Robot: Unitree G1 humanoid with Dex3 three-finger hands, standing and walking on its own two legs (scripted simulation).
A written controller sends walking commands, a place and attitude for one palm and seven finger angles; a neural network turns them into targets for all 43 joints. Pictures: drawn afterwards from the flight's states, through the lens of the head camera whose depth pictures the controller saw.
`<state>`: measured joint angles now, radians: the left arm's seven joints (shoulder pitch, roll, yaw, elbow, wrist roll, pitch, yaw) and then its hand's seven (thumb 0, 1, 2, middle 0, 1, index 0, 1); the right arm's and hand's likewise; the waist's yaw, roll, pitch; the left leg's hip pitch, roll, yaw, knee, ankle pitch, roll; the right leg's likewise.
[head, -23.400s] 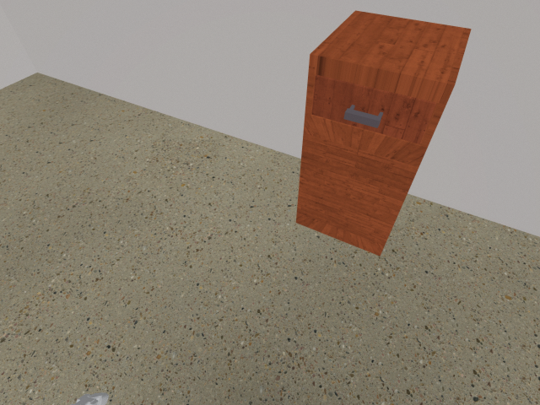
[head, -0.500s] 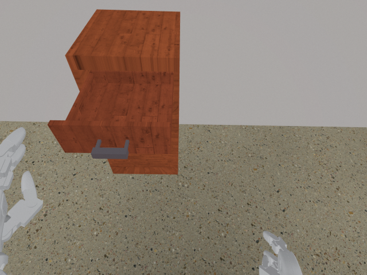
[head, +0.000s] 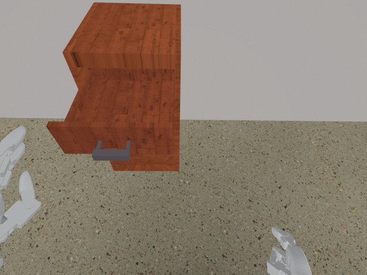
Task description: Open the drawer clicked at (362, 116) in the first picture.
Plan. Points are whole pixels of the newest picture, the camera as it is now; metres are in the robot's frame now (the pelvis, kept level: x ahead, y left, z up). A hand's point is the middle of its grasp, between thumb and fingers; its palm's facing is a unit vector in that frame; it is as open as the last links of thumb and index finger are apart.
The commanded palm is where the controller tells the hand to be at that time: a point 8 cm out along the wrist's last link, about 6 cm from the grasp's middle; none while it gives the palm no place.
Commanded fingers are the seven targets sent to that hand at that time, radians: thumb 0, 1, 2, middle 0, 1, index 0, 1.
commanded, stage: let the arm hang, fingers relaxed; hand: left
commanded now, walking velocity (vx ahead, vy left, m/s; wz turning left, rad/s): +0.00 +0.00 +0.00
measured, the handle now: (112, 149) +0.47 +0.24 -0.09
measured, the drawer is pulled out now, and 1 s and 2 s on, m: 0.29 0.29 0.29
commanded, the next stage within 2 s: look to check the result in 1.16 s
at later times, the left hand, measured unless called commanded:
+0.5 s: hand out of the picture -0.01 +0.17 -0.18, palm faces +0.05 -0.98 -0.20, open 7.0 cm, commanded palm none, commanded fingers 0.00 0.90 0.90 -0.20 -0.30 -0.20 -0.30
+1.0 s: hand out of the picture -0.01 +0.15 -0.18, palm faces +0.06 -0.98 -0.19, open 7.3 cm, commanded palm none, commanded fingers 0.00 0.90 0.90 -0.20 -0.30 -0.20 -0.30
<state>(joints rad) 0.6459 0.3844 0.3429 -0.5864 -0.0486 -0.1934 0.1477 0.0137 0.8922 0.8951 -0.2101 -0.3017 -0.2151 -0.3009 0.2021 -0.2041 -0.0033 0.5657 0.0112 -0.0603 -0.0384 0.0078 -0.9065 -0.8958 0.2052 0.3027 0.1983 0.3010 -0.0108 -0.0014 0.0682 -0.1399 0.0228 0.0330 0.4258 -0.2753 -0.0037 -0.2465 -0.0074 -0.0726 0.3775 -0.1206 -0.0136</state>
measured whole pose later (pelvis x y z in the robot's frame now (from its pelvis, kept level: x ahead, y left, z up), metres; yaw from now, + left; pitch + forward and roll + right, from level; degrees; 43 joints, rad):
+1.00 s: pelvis -0.01 -0.01 +0.00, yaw +0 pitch -2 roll +0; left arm 0.28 0.12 0.04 1.12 0.01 0.02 0.03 0.02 0.94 0.89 -0.20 -0.30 -0.20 -0.30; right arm 0.40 -0.07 0.00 1.09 -0.02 0.01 -0.04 0.00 -0.91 -0.90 0.20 0.30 0.20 0.30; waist -0.01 0.01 0.05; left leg -0.15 0.04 0.04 0.47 -0.29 -0.02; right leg -0.27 0.00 -0.07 0.44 -0.14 -0.04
